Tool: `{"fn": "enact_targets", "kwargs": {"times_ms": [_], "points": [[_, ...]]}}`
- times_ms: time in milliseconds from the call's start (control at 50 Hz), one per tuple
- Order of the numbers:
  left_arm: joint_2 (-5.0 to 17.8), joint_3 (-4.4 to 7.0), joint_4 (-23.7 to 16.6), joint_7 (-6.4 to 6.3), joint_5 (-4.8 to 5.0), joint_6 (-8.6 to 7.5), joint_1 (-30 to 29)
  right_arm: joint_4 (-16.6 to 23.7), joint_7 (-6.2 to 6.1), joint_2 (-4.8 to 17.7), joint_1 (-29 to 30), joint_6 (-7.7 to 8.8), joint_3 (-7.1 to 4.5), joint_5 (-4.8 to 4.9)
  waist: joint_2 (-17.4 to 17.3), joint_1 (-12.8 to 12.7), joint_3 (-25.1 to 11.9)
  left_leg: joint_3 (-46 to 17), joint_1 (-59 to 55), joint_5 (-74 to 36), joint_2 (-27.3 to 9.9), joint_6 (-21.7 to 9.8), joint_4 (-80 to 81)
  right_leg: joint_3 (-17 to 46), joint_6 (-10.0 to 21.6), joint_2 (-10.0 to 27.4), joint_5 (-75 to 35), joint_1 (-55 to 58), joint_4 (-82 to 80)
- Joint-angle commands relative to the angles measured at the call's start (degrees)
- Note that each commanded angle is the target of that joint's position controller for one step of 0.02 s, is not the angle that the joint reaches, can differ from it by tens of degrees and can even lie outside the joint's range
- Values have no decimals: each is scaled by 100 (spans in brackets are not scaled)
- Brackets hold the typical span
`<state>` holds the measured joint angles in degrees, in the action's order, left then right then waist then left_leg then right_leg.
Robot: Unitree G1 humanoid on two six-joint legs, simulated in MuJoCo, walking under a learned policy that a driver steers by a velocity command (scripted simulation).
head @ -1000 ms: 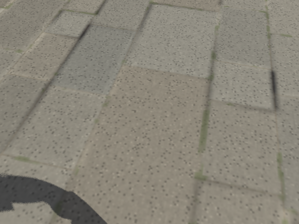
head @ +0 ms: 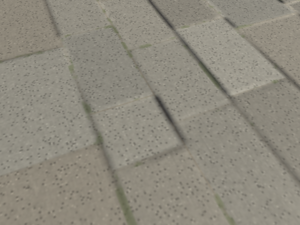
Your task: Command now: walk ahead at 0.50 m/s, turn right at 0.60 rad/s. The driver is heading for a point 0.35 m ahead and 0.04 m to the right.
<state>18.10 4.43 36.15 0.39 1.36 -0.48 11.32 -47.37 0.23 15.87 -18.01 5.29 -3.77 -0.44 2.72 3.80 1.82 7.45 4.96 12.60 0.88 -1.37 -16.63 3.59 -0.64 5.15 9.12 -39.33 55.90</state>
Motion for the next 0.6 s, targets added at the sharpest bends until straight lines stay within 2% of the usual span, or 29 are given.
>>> {"fn": "enact_targets", "kwargs": {"times_ms": [20, 100, 140, 180, 200, 220, 240, 260, 280, 300, 320, 340, 360, 380, 420, 480, 540, 600], "points": [[102, -20, -455, 101, -5, -110, -378, 377, -38, 956, 450, 64, -207, 29, -640, -52, 81, -537, -126, -1473, -1482, -822, 816, -77, 18, 101, -855, -75, -865], [53, -58, -684, 244, 16, -131, -1004, 191, -45, 1146, 128, -47, -255, 119, -590, 139, 306, -126, -559, -1690, -1622, -696, 730, -422, 196, -8, -884, 88, -1700], [161, -11, -775, 292, 6, -122, -1057, 148, -47, 1269, 110, -118, -296, 183, -647, 34, 290, 58, -864, -2664, -1709, -600, 403, -607, 382, -163, -434, 295, -1936], [414, 125, -732, 288, -38, -79, -612, 159, -86, 1460, 145, -190, -357, 245, -844, -327, -111, 292, -1036, -4697, -1684, -482, -573, -929, 641, -568, 157, 1125, -2006], [634, 264, -538, 254, -66, -66, 165, 172, -108, 1442, 212, -233, -342, 273, -743, -802, -494, 431, -749, -5241, -1524, -349, -1664, -998, 827, -830, -94, 2216, -2384], [954, 427, -305, 150, -83, -33, 1066, 211, -128, 1245, 174, -215, -254, 211, -440, -1252, -966, 462, 300, -4394, -1283, -94, -3113, -563, 1041, -720, -859, 3849, -2641], [1623, 479, -310, 34, -117, -45, 1056, 517, -47, 386, -359, -121, 28, -155, 1342, -616, -1540, 344, 2905, 1468, -349, 320, -5349, 2090, 1912, 1032, -2506, 6087, -2443], [1361, 370, -575, 65, -145, -121, 1106, 469, 23, 748, -307, 30, 50, -8, 949, -893, -2916, -982, 3306, 2576, 52, 403, -6524, 3958, 2690, 1873, -2480, 6403, -3176], [961, 238, -486, 110, -185, -168, 885, 513, 57, 1142, 280, 55, -77, 240, 295, -1025, -2305, -1222, 3549, 2042, -312, 348, -6515, 2880, 2351, 1605, -3138, 5864, -3232], [765, 180, -381, 116, -112, -203, 644, 590, 32, 1018, 495, 60, -24, 245, 79, -837, -1537, -1080, 3617, 1646, -549, 302, -6045, 2021, 2055, 1289, -3404, 5075, -3193], [600, 126, -357, 105, -73, -216, 325, 514, -24, 956, 574, 28, -18, 134, -207, -650, -1089, -1040, 3446, 1386, -726, 329, -5600, 1563, 1815, 1035, -3406, 4311, -3307], [525, 86, -379, 87, -108, -221, 76, 487, -52, 1007, 522, -46, -50, 90, -127, -454, -890, -1062, 3037, 1222, -813, 351, -5334, 1282, 1731, 893, -3523, 3658, -3495], [560, 80, -382, 77, -173, -226, -71, 437, -65, 974, 389, -138, -55, 94, -65, -298, -822, -1047, 2630, 1075, -797, 383, -5192, 1091, 1701, 819, -3620, 3166, -3679], [573, 84, -333, 66, -200, -256, -159, 373, -84, 848, 233, -212, -35, 75, -67, -189, -834, -996, 2396, 951, -760, 449, -4966, 911, 1730, 780, -3835, 2890, -3783], [582, 77, -202, 35, -207, -305, -244, 330, -128, 664, 170, -297, 8, 16, -28, -97, -813, -948, 2207, 594, -692, 554, -4326, 533, 1711, 657, -4114, 2624, -3879], [553, 57, -11, -36, -198, -250, -305, 363, -128, 492, 492, -334, 72, -10, 148, -192, -832, -918, 1960, -245, -637, 583, -3217, 104, 1492, 400, -3840, 2612, -3856], [530, 24, 224, -55, -227, -179, -169, 419, -92, 532, 891, -350, 72, 35, 176, -388, -785, -947, 1751, -752, -565, 559, -2460, 157, 1408, 435, -3228, 2748, -3856], [456, -30, 442, -21, -215, -128, -150, 468, -65, 609, 1090, -360, 32, 15, 233, -424, -631, -977, 1568, -480, -489, 424, -1891, 421, 1350, 556, -2508, 2845, -3646]]}}
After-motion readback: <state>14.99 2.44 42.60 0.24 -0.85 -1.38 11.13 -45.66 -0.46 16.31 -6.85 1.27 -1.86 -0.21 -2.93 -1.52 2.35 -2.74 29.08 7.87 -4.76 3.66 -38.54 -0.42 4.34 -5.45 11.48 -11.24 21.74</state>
